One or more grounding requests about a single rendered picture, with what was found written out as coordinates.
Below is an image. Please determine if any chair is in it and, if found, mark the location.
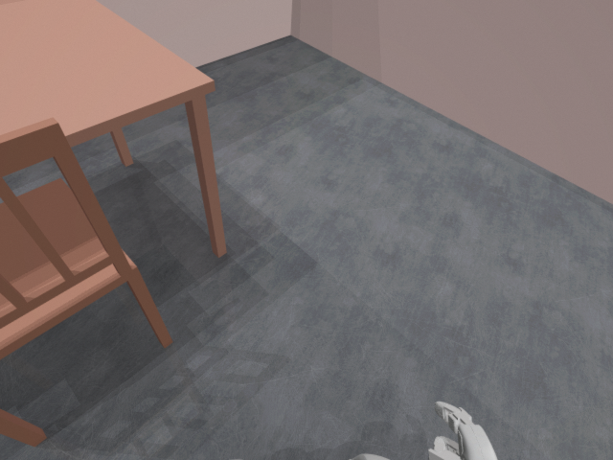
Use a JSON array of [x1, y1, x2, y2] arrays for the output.
[[0, 117, 172, 447]]

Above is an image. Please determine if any table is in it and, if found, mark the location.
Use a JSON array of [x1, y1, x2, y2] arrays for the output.
[[0, 0, 227, 258]]

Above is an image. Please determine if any right robot hand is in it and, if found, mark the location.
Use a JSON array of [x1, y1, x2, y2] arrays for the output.
[[428, 402, 498, 460]]

